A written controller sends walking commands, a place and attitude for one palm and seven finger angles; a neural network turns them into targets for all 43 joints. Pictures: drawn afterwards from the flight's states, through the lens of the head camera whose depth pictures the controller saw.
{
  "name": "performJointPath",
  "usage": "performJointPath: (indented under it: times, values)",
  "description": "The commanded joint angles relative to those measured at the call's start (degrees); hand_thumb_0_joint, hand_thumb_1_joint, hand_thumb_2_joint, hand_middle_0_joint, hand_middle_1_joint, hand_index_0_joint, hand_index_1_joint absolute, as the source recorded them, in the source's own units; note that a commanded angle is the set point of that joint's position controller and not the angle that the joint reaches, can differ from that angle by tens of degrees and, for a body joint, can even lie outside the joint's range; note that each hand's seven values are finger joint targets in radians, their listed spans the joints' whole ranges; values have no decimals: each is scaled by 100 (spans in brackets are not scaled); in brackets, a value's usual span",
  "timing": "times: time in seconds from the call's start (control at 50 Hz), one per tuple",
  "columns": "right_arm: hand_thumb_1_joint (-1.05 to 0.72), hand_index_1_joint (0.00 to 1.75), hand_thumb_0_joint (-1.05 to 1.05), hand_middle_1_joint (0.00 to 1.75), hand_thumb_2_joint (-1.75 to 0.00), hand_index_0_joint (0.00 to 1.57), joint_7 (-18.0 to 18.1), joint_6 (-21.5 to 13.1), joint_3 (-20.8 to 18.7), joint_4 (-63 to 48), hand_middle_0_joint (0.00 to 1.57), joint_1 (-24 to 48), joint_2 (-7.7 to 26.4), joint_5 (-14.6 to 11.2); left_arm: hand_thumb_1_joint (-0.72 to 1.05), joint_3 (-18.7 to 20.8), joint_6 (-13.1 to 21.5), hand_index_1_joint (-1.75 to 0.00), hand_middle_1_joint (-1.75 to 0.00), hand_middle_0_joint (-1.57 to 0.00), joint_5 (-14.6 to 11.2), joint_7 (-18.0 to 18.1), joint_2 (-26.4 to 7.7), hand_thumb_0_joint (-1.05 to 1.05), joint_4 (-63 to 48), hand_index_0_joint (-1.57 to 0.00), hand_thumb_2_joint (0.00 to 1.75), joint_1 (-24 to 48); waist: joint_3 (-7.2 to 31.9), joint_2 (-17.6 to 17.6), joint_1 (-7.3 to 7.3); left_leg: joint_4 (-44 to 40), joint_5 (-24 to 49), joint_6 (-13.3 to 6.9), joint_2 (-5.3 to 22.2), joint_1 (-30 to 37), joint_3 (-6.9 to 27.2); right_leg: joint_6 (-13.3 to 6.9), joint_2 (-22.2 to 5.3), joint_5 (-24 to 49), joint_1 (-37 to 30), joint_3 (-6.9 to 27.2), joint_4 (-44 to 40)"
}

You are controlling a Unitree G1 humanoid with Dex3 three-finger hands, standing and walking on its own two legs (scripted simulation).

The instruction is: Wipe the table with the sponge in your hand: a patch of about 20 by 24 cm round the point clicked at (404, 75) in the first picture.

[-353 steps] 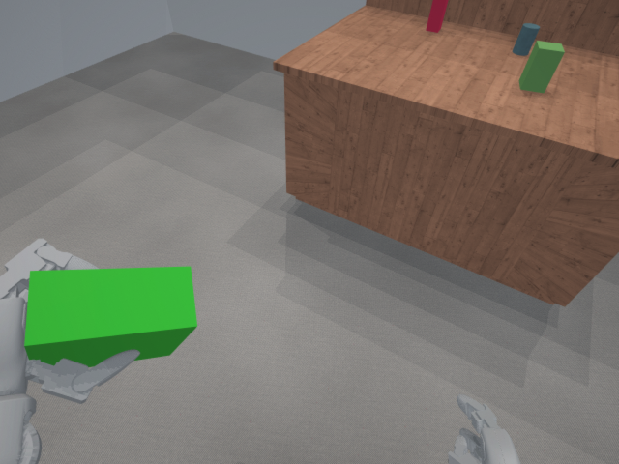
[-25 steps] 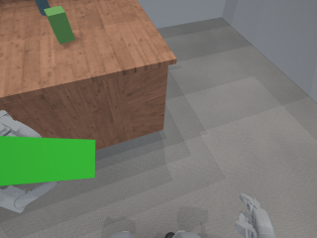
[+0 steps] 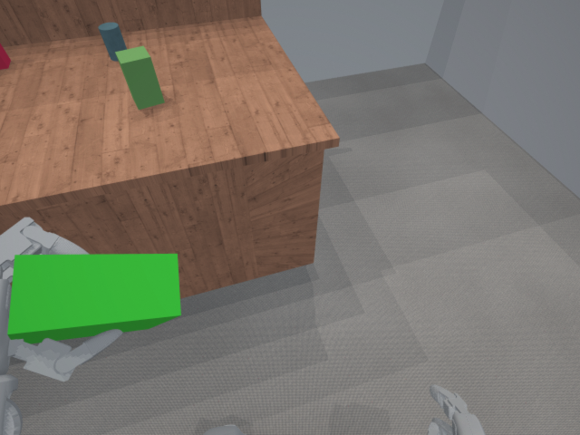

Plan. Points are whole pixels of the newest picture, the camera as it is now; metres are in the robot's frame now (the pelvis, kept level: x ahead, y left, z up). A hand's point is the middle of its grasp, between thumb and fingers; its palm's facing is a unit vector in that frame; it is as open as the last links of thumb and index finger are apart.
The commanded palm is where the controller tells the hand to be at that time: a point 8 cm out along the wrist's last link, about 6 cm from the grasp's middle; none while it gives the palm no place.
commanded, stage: take the last steps up to it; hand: left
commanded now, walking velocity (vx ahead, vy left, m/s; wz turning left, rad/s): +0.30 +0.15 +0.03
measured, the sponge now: (119, 298) +0.23 +0.19 +0.14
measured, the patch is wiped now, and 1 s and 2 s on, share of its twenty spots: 0.00 0.00 0.00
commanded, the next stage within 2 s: come to a stop and stand still in 0.70 s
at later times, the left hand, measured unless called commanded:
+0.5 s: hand (68, 218) +0.31 +0.27 +0.17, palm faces +0.40 -0.78 -0.49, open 10.3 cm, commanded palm +0.26 +0.32 +0.17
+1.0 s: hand (56, 163) +0.40 +0.32 +0.17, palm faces +0.35 -0.82 -0.45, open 10.3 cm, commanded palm +0.34 +0.37 +0.17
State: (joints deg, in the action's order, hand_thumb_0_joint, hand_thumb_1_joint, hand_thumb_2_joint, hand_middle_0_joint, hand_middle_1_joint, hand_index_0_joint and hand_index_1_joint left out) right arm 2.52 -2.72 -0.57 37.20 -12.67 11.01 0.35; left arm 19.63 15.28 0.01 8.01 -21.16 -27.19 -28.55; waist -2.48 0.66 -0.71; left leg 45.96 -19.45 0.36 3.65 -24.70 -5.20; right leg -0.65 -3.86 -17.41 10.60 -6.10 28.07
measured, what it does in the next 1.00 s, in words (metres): walks ahead: left foot, then right foot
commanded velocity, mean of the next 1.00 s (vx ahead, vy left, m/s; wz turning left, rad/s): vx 0.14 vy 0.09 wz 0.02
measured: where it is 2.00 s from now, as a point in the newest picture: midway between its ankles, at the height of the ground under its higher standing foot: outside the picture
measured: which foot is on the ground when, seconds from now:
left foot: up 0.00-0.08, down 0.10-0.40, up 0.42-0.72, down 0.74-1.00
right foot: down 0.00-0.12, up 0.14-0.36, down 0.38-0.74, up 0.76-1.00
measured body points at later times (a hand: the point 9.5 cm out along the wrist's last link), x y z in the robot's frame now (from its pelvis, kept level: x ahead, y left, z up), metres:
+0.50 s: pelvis +0.10 +0.03 -0.01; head +0.13 +0.01 +0.44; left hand +0.29 +0.31 +0.19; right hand +0.26 -0.19 -0.13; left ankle +0.06 +0.16 -0.67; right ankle +0.09 -0.05 -0.74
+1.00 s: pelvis +0.18 +0.09 -0.01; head +0.21 +0.10 +0.44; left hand +0.37 +0.36 +0.20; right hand +0.35 -0.10 -0.10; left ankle +0.21 +0.21 -0.74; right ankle +0.19 +0.00 -0.73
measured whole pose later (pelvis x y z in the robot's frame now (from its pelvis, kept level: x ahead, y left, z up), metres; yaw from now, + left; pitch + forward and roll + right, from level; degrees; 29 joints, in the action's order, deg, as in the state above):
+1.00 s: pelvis +0.18 +0.09 -0.01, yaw -1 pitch +0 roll +1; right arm 1.8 -6.4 2.2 33.4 -10.9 6.5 0.2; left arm 22.0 12.2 -2.3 8.7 -23.5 -33.6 -29.2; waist -4.2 1.5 -0.6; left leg 31.1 -13.3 -0.8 3.7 -17.1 -10.0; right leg 1.8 -1.5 -21.5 19.1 -6.3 38.2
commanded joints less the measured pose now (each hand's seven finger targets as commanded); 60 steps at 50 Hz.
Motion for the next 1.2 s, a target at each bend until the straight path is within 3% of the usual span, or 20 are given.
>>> performJointPath:
  times: [0.0, 0.06, 0.1, 0.12, 0.22, 0.32, 0.34, 0.38, 0.4, 0.48, 0.56, 0.66, 0.68, 0.7, 0.72, 0.76, 0.84, 0.98, 1.08, 1.18]
  values:
    - [-90, 30, 0, 30, -90, 20, 47, -365, -207, -1004, 20, 543, 473, -1, 10, 828, 256, -160, -160, -120, -97, 263, -982, 0, -1234, -120, 130, 432, 705, 811, 134, -1412, 519, -35, -211, 650, -537, -624, -1202, 1260, -408, 1020, -738]
    - [-90, 30, 0, 30, -90, 20, 127, -433, -329, -1027, 20, 363, 667, -52, 10, 699, 263, -160, -160, -120, -93, 267, -924, 0, -1450, -120, 130, 731, 858, -107, -31, -2224, 785, -269, 66, 2074, -223, -219, -689, 874, 426, 595, 684]
    - [-90, 30, 0, 30, -90, 20, 90, -459, -388, -1068, 20, 352, 796, -95, 10, 673, 302, -160, -160, -120, -110, 249, -894, 0, -1442, -120, 130, 826, 1039, -1625, -57, -2768, 1364, -1186, 1687, 2708, 2183, 161, 187, -1816, 1936, 18, 3056]
    - [-90, 30, 0, 30, -90, 20, 114, -536, -349, -1020, 20, 473, 737, -69, 10, 773, 319, -160, -160, -120, -91, 225, -1148, 0, -1385, -120, 130, 889, 913, -1779, -23, -3042, 556, -1495, 1933, 2285, 2702, 128, 51, -1921, 2167, 356, 3793]
    - [-90, 30, 0, 30, -90, 20, 54, -710, -342, -869, 20, 502, 717, -128, 10, 819, 281, -160, -160, -120, -129, 197, -1036, 0, -1936, -120, 130, 390, 797, -1374, 102, -2733, 1432, -1195, 1202, 1646, 1008, 226, -159, -944, 1651, 23, 2580]
    - [-90, 30, 0, 30, -90, 20, 101, -680, -257, -825, 20, 443, 703, -95, 10, 876, 142, -160, -160, -120, -150, 207, -992, 0, -1280, -120, 130, 161, 871, -929, 106, -1961, 850, -688, 924, 887, 428, 170, 115, -133, -65, -392, 210]
    - [-90, 30, 0, 30, -90, 20, 114, -611, -267, -820, 20, 483, 673, -99, 10, 843, 130, -160, -160, -120, -123, 196, -961, 0, -1113, -120, 130, 281, 816, -399, 111, -1257, 452, -531, 709, 378, 225, 16, -204, 115, -538, 97, -323]
    - [-90, 30, 0, 30, -90, 20, 65, -534, -230, -972, 20, 633, 580, -92, 10, 1139, 87, -160, -160, -120, -179, 207, -1264, 0, -672, -120, 130, 480, 689, 1779, 171, 1416, -1169, -61, -258, -1537, -25, -987, -2293, 481, -1225, 3650, -1285]
    - [-90, 30, 0, 30, -90, 20, 5, -510, -347, -861, 20, 556, 726, -84, 10, 940, 134, -160, -160, -120, -232, 159, -1104, 0, -687, -120, 130, 635, 486, 1672, 87, 2208, -873, 57, -83, -1684, 583, -1100, -2444, 530, -985, 3734, -1413]
    - [-90, 30, 0, 30, -90, 20, -33, -333, -142, -737, 20, 677, 532, -40, 10, 863, 372, -160, -160, -120, -91, 129, -1005, 0, -881, -120, 130, 396, 501, 563, 65, 2025, -159, 151, 186, -1590, 478, -760, -1751, 3328, -1006, 1210, -748]
    - [-90, 30, 0, 30, -90, 20, -20, -331, -186, -968, 20, 719, 467, -5, 10, 934, 381, -160, -160, -120, -69, 226, -1085, 0, -1419, -120, 130, 181, 798, 887, 164, -242, 176, 83, -26, -323, -358, -584, -1454, 4004, -897, 462, -461]
    - [-90, 30, 0, 30, -90, 20, 85, -360, -335, -1117, 20, 505, 490, -20, 10, 1006, 310, -160, -160, -120, -73, 347, -1132, 0, -1814, -120, 130, 299, 1158, 627, 44, -2045, 1166, 29, -358, 1368, -794, -256, -1094, 3247, -586, 294, 399]
    - [-90, 30, 0, 30, -90, 20, 109, -373, -389, -1133, 20, 420, 584, -44, 10, 986, 343, -160, -160, -120, -88, 346, -1141, 0, -1895, -120, 130, 433, 1274, 6, -34, -2214, 1398, -63, -141, 1957, -595, -130, -919, 2742, -183, 216, 1070]
    - [-90, 30, 0, 30, -90, 20, 96, -396, -453, -1151, 20, 377, 754, -82, 10, 990, 386, -160, -160, -120, -124, 347, -1118, 0, -1955, -120, 130, 526, 1431, -1188, -54, -2222, 2496, -480, 756, 2606, 542, 115, -369, 744, 750, -127, 2175]
    - [-90, 30, 0, 30, -90, 20, 71, -437, -504, -1204, 20, 322, 824, -122, 10, 933, 418, -160, -160, -120, -145, 330, -1083, 0, -1787, -120, 130, 492, 1383, -1692, 4, -2380, 3342, -1057, 1726, 2865, 1911, 203, 78, -1963, 1688, -46, 3317]
    - [-90, 30, 0, 30, -90, 20, 58, -487, -456, -1044, 20, 397, 788, -99, 10, 1086, 372, -160, -160, -120, -151, 269, -1231, 0, -1305, -120, 130, 401, 1089, -1531, -13, -2714, 1908, -1548, 1970, 2125, 2283, 167, -148, -1882, 2189, 428, 4108]
    - [-90, 30, 0, 30, -90, 20, -23, -586, -285, -1042, 20, 444, 639, -86, 10, 845, 265, -160, -160, -120, -213, 183, -998, 0, -2111, -120, 130, 226, 1002, -1349, 55, -2509, 3205, -932, 1292, 1715, 881, 246, -51, -784, 1466, 184, 2513]
    - [-90, 30, 0, 30, -90, 20, 37, -603, -67, -1056, 20, 375, 624, -45, 10, 891, -75, -160, -160, -120, -265, 204, -971, 0, -1565, -120, 130, 111, 964, -1076, 16, -2180, 2656, -374, 1300, 1266, 488, 219, 247, 366, -43, 86, -46]
    - [-90, 30, 0, 30, -90, 20, 49, -506, -17, -1056, 20, 326, 471, -90, 10, 663, -235, -160, -160, -120, -345, 155, -851, 0, -984, -120, 130, 321, 926, 910, -55, -517, -150, 202, -100, 677, 104, -579, -1199, 3485, -29, 1894, -743]
    - [-90, 30, 0, 30, -90, 20, 149, -393, 101, -1021, 20, 634, 387, -29, 10, 794, -176, -160, -160, -120, -188, 272, -1016, 0, -1255, -120, 130, 405, 1100, 666, 49, -481, -502, 132, -229, 335, 416, -629, -1182, 4084, -749, 1287, -421]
